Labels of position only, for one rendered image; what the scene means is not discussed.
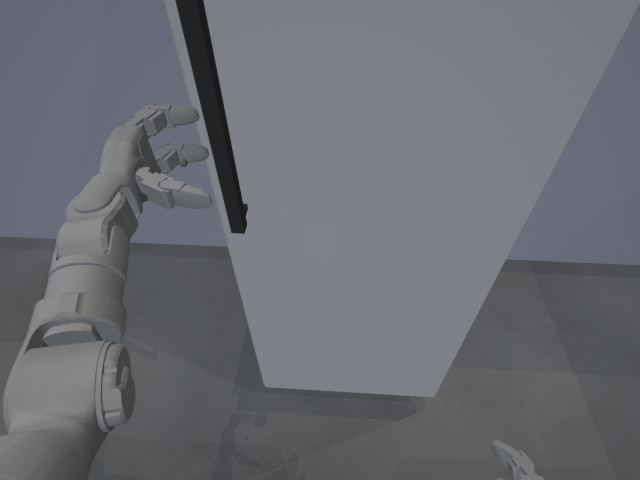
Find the handle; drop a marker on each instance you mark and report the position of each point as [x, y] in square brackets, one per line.
[197, 37]

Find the right robot hand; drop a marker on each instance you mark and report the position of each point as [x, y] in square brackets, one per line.
[519, 466]

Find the left robot forearm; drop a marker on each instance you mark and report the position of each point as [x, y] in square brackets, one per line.
[84, 294]

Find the fridge door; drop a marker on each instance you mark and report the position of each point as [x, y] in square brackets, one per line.
[389, 153]

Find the left robot upper arm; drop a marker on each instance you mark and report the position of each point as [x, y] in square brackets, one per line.
[63, 401]

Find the left robot hand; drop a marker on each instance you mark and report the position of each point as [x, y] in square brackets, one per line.
[128, 153]

